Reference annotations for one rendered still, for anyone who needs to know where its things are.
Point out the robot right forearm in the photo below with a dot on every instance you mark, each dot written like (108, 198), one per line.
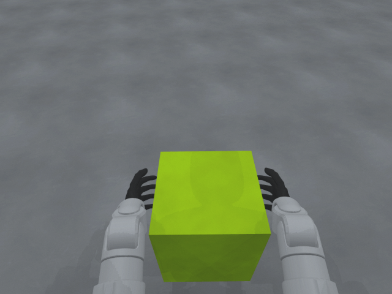
(300, 249)

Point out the robot right hand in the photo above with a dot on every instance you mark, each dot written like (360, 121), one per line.
(277, 189)

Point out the robot left hand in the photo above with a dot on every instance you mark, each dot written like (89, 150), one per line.
(135, 190)

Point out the robot left forearm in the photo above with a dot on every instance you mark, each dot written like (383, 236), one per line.
(123, 253)

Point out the carton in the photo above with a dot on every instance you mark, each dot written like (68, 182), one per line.
(208, 221)

